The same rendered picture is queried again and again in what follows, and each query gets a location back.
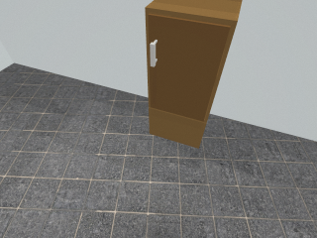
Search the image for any handle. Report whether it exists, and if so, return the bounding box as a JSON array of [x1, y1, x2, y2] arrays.
[[150, 40, 158, 67]]

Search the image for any cupboard door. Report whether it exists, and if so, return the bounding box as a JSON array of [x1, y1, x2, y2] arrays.
[[148, 13, 231, 122]]

